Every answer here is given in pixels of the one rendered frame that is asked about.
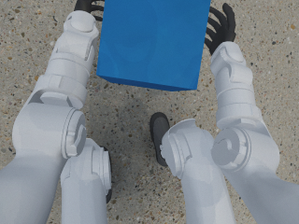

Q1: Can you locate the robot left thigh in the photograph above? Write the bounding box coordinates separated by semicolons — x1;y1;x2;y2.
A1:
61;146;111;224

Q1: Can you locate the right robot forearm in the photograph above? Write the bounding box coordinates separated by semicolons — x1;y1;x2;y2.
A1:
210;41;273;139

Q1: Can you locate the carton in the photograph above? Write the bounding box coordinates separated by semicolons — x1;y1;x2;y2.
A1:
96;0;211;91

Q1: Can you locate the robot left upper arm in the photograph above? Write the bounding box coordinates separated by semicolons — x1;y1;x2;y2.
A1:
0;103;87;224

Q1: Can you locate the left robot forearm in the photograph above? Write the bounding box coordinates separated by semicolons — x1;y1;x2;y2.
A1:
12;10;99;148

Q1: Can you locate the left robot hand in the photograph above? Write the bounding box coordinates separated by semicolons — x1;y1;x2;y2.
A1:
74;0;105;21

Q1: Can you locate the right robot foot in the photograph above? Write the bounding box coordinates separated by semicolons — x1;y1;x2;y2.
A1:
149;112;170;167

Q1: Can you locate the right robot hand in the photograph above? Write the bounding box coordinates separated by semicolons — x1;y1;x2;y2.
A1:
204;3;236;56

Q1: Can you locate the robot right upper arm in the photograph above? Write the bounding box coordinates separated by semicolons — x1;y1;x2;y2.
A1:
210;126;299;224

